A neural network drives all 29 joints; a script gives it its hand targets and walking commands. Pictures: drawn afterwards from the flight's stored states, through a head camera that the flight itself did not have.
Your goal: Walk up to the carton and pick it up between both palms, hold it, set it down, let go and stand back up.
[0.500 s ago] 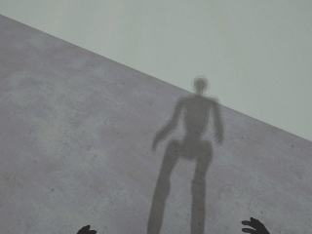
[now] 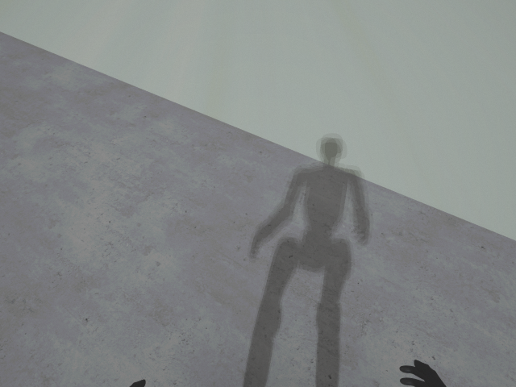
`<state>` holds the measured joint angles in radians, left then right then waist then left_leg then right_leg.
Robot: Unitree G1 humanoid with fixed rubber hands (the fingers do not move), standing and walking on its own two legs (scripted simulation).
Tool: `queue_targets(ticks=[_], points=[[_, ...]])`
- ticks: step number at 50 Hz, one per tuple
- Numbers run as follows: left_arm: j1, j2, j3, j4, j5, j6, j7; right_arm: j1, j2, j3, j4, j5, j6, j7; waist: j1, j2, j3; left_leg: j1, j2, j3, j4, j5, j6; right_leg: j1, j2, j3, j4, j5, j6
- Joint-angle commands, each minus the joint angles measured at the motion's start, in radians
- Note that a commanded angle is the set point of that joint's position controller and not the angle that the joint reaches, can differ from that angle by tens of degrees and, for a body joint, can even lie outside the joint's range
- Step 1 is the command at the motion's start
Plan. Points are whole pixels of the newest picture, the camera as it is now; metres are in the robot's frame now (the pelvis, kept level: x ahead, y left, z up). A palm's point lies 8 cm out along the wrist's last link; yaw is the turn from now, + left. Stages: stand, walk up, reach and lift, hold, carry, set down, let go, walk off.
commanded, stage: stand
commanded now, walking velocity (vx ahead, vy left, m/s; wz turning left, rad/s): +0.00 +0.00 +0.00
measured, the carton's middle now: out of the picture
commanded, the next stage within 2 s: walk up in 1.00 s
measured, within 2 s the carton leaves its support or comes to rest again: neither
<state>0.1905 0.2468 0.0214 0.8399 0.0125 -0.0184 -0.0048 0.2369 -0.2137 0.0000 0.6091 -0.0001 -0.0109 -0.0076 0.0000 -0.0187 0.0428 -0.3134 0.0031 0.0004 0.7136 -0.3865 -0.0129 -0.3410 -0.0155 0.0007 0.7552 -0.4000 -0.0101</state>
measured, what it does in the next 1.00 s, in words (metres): stands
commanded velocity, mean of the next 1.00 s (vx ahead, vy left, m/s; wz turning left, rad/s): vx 0.00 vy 0.00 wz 0.00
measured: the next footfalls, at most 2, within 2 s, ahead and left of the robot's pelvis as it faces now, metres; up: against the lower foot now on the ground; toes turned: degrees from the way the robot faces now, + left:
right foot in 1.78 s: +0.04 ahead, +0.08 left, +0.00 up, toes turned +22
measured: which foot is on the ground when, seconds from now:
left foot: down 0.00-1.00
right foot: down 0.00-1.00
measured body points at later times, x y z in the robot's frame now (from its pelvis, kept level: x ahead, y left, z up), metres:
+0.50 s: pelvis -0.02 +0.00 +0.00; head -0.01 +0.00 +0.45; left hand +0.08 +0.26 -0.13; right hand +0.12 -0.24 -0.10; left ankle +0.00 +0.13 -0.71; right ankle +0.00 -0.11 -0.71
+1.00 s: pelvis -0.04 +0.01 +0.00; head -0.04 +0.02 +0.45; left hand +0.06 +0.27 -0.13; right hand +0.08 -0.23 -0.11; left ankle +0.00 +0.13 -0.71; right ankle +0.00 -0.11 -0.71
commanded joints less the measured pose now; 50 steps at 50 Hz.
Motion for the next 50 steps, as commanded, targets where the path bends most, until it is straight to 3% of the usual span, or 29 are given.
queue_targets(ticks=[1, 3, 5, 6, 8, 9, 10, 11, 14, 16, 18, 23, 24, 27, 29, 30, 32, 34, 38, 39, 40, 41, 45, 49, 50], points=[[-0.086, 0.275, 0.082, -0.057, -0.007, -0.05, 0.016, -0.04, -0.279, -0.086, 0.013, -0.026, -0.048, -0.028, 0.003, 0.041, -0.141, 0.071, 0.085, -0.055, -0.059, 0.358, 0.08, 0.074, -0.116, 0.14, -0.147, 0.44, -0.096], [-0.093, 0.272, 0.079, -0.058, -0.003, -0.051, 0.015, -0.032, -0.273, -0.088, 0.018, -0.025, -0.052, -0.027, -0.004, 0.016, -0.145, 0.061, 0.085, -0.065, -0.075, 0.335, 0.086, 0.093, -0.111, 0.141, -0.153, 0.436, -0.092], [-0.074, 0.262, 0.083, -0.045, -0.003, -0.054, 0.013, -0.054, -0.283, -0.088, 0.016, -0.027, -0.054, -0.026, 0.017, 0.054, -0.139, 0.06, 0.093, -0.078, -0.098, 0.354, 0.095, 0.086, -0.092, 0.118, -0.155, 0.4, -0.081], [-0.08, 0.263, 0.08, -0.047, 0.001, -0.05, 0.012, -0.048, -0.283, -0.089, 0.013, -0.02, -0.055, -0.021, 0.012, 0.021, -0.138, 0.069, 0.094, -0.067, -0.092, 0.343, 0.087, 0.082, -0.094, 0.112, -0.156, 0.4, -0.082], [-0.089, 0.278, 0.087, -0.052, -0.008, -0.047, 0.01, -0.046, -0.297, -0.094, 0.023, -0.022, -0.055, -0.022, 0.008, 0.036, -0.124, 0.059, 0.089, -0.064, -0.099, 0.331, 0.081, 0.079, -0.096, 0.112, -0.177, 0.378, -0.078], [-0.079, 0.278, 0.087, -0.045, -0.002, -0.052, 0.012, -0.036, -0.291, -0.093, 0.033, -0.02, -0.053, -0.02, 0.009, 0.014, -0.145, 0.069, 0.088, -0.06, -0.085, 0.327, 0.077, 0.077, -0.107, 0.125, -0.175, 0.391, -0.089], [-0.082, 0.281, 0.084, -0.042, -0.005, -0.051, 0.013, -0.029, -0.287, -0.093, 0.034, -0.023, -0.055, -0.023, -0.004, 0.048, -0.114, 0.067, 0.089, -0.067, -0.094, 0.29, 0.081, 0.055, -0.108, 0.154, -0.192, 0.355, -0.089], [-0.096, 0.276, 0.08, -0.042, -0.006, -0.05, 0.01, -0.035, -0.278, -0.088, 0.033, -0.024, -0.053, -0.021, 0.003, 0.015, -0.1, 0.056, 0.087, -0.077, -0.1, 0.28, 0.084, 0.053, -0.113, 0.158, -0.199, 0.321, -0.091], [-0.108, 0.283, 0.084, -0.034, -0.001, -0.051, 0.011, -0.037, -0.287, -0.088, 0.041, -0.025, -0.045, -0.023, -0.005, 0.011, -0.118, 0.082, 0.088, -0.057, -0.095, 0.266, 0.081, 0.031, -0.118, 0.161, -0.216, 0.302, -0.09], [-0.108, 0.266, 0.077, -0.038, -0.003, -0.055, 0.008, -0.043, -0.297, -0.09, 0.046, -0.028, -0.054, -0.02, 0.003, 0.041, -0.075, 0.043, 0.086, -0.076, -0.133, 0.221, 0.082, 0.038, -0.097, 0.141, -0.223, 0.261, -0.08], [-0.111, 0.26, 0.077, -0.028, -0.002, -0.052, 0.003, -0.043, -0.282, -0.084, 0.045, -0.029, -0.054, -0.019, 0.004, 0.023, -0.085, 0.045, 0.102, -0.099, -0.142, 0.218, 0.094, 0.031, -0.095, 0.137, -0.214, 0.241, -0.075], [-0.098, 0.28, 0.078, -0.012, 0.0, -0.056, 0.004, -0.034, -0.292, -0.089, 0.063, -0.024, -0.058, -0.02, -0.005, 0.043, -0.077, 0.06, 0.09, -0.077, -0.125, 0.223, 0.077, 0.039, -0.113, 0.166, -0.244, 0.266, -0.085], [-0.103, 0.282, 0.074, -0.007, 0.004, -0.056, 0.004, -0.012, -0.289, -0.086, 0.078, -0.017, -0.054, -0.02, -0.012, 0.0, -0.062, 0.055, 0.083, -0.075, -0.127, 0.201, 0.076, 0.024, -0.121, 0.175, -0.251, 0.248, -0.093], [-0.103, 0.287, 0.079, -0.001, -0.001, -0.053, 0.003, -0.028, -0.298, -0.094, 0.083, -0.024, -0.055, -0.014, -0.006, 0.049, -0.072, 0.052, 0.09, -0.08, -0.138, 0.214, 0.078, 0.027, -0.105, 0.15, -0.235, 0.252, -0.077], [-0.096, 0.269, 0.074, 0.013, -0.008, -0.048, 0.003, -0.048, -0.288, -0.089, 0.078, -0.027, -0.055, -0.014, 0.007, 0.021, -0.069, 0.035, 0.098, -0.103, -0.154, 0.231, 0.087, 0.054, -0.095, 0.137, -0.233, 0.247, -0.069], [-0.108, 0.27, 0.076, 0.009, -0.007, -0.05, 0.005, -0.041, -0.284, -0.084, 0.075, -0.026, -0.054, -0.019, 0.002, 0.045, -0.07, 0.037, 0.102, -0.092, -0.151, 0.225, 0.084, 0.057, -0.1, 0.142, -0.236, 0.256, -0.073], [-0.109, 0.274, 0.072, 0.009, -0.007, -0.053, 0.004, -0.048, -0.289, -0.087, 0.087, -0.025, -0.059, -0.018, -0.001, 0.014, -0.076, 0.032, 0.099, -0.103, -0.176, 0.181, 0.087, 0.058, -0.102, 0.146, -0.248, 0.213, -0.073], [-0.108, 0.272, 0.072, 0.024, -0.002, -0.048, 0.0, -0.052, -0.297, -0.087, 0.096, -0.024, -0.051, -0.017, 0.004, 0.033, -0.076, 0.052, 0.093, -0.08, -0.167, 0.187, 0.079, 0.047, -0.104, 0.144, -0.262, 0.202, -0.071], [-0.101, 0.283, 0.075, 0.035, -0.005, -0.05, 0.002, -0.04, -0.289, -0.083, 0.113, -0.027, -0.058, -0.013, 0.003, 0.055, -0.051, 0.046, 0.101, -0.101, -0.195, 0.183, 0.079, 0.035, -0.09, 0.141, -0.256, 0.194, -0.064], [-0.108, 0.282, 0.072, 0.045, -0.002, -0.049, -0.001, -0.054, -0.299, -0.084, 0.116, -0.024, -0.052, -0.014, 0.008, 0.029, -0.059, 0.048, 0.102, -0.097, -0.189, 0.204, 0.077, 0.042, -0.098, 0.139, -0.267, 0.205, -0.068], [-0.114, 0.283, 0.078, 0.032, -0.007, -0.047, 0.001, -0.056, -0.292, -0.082, 0.12, -0.022, -0.051, -0.015, 0.006, 0.047, -0.071, 0.044, 0.11, -0.097, -0.197, 0.191, 0.076, 0.047, -0.083, 0.123, -0.251, 0.199, -0.058], [-0.101, 0.279, 0.075, 0.04, -0.011, -0.048, 0.003, -0.057, -0.3, -0.083, 0.122, -0.027, -0.053, -0.015, 0.011, 0.104, -0.041, 0.016, 0.105, -0.107, -0.212, 0.181, 0.08, 0.053, -0.082, 0.128, -0.244, 0.194, -0.065], [-0.102, 0.265, 0.072, 0.057, -0.007, -0.044, -0.005, -0.064, -0.296, -0.081, 0.134, -0.027, -0.056, -0.014, 0.008, 0.041, -0.049, 0.032, 0.108, -0.103, -0.209, 0.171, 0.081, 0.051, -0.089, 0.13, -0.256, 0.183, -0.066], [-0.098, 0.26, 0.063, 0.071, -0.007, -0.041, -0.005, -0.054, -0.291, -0.08, 0.133, -0.021, -0.054, -0.011, 0.004, 0.07, -0.02, 0.011, 0.123, -0.142, -0.27, 0.059, 0.085, 0.036, -0.079, 0.131, -0.284, 0.065, -0.063], [-0.101, 0.261, 0.068, 0.075, -0.008, -0.039, -0.004, -0.066, -0.302, -0.082, 0.141, -0.028, -0.059, -0.01, 0.016, 0.085, -0.007, -0.006, 0.124, -0.149, -0.282, 0.035, 0.085, 0.044, -0.08, 0.134, -0.285, 0.078, -0.062]])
